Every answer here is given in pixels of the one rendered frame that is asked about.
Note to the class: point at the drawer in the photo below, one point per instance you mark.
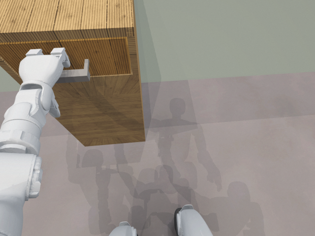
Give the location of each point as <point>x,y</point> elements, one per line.
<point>107,56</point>

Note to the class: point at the cabinet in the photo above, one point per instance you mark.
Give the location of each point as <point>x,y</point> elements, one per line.
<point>106,110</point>

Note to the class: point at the handle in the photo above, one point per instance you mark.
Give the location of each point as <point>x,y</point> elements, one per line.
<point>75,75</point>

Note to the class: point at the robot left forearm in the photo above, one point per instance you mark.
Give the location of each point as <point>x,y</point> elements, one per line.
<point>21,129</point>

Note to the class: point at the robot thigh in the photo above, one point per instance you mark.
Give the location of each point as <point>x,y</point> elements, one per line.
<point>191,223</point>
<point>124,231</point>

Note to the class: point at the robot right thigh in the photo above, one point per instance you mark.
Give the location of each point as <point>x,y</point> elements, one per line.
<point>191,223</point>

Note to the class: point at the robot left thigh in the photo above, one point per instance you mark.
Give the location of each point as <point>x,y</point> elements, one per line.
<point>124,231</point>

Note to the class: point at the robot left hand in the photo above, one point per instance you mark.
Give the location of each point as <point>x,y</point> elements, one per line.
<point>45,68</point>

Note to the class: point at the robot left upper arm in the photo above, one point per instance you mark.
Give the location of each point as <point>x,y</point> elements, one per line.
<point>20,180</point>

